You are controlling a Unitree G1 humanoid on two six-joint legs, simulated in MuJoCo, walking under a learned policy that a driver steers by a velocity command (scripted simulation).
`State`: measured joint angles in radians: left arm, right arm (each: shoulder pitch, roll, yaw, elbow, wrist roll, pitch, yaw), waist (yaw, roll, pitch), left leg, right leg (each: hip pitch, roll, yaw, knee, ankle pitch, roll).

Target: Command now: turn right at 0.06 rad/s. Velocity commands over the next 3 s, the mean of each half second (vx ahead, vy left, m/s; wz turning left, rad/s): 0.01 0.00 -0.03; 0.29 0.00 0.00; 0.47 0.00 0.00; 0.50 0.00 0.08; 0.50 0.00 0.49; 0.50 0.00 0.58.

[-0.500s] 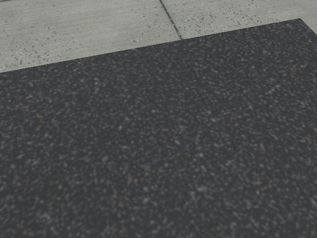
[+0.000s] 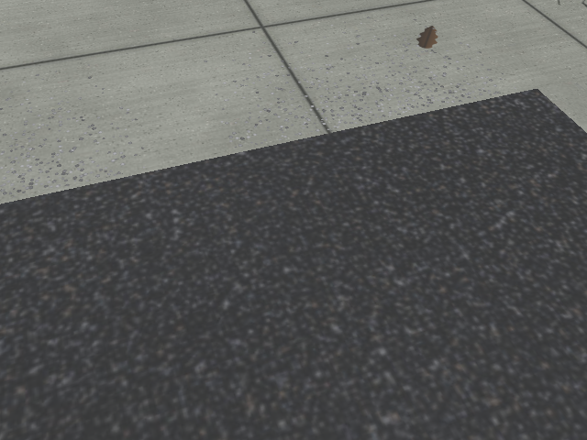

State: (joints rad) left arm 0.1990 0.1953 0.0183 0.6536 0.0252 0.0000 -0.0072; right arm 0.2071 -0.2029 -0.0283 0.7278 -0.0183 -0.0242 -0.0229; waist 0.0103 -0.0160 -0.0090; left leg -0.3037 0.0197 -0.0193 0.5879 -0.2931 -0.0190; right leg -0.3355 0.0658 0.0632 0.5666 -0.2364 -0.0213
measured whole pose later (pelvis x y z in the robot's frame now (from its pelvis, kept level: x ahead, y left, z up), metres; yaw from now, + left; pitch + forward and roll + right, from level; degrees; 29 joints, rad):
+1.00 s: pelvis +0.14 -0.01 +0.02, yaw +0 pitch +2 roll +0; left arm 0.44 0.21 0.05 0.74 0.00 -0.08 -0.01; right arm 0.22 -0.28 -0.06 0.75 0.02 -0.09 0.03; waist 0.03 0.05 -0.04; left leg -0.61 0.07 -0.01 1.12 -0.23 0.03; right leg -0.12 0.03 -0.02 0.35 -0.26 -0.05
